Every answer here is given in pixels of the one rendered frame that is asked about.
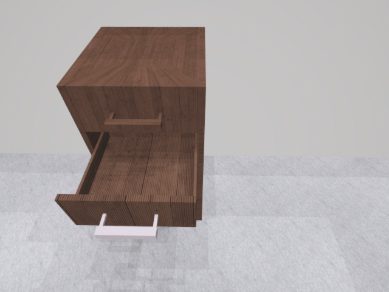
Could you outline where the cabinet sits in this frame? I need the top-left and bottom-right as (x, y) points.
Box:
(57, 27), (206, 220)

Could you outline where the drawer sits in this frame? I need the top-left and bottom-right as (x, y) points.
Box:
(55, 132), (198, 227)

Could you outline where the handle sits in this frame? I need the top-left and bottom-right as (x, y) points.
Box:
(104, 119), (162, 131)
(94, 214), (159, 240)

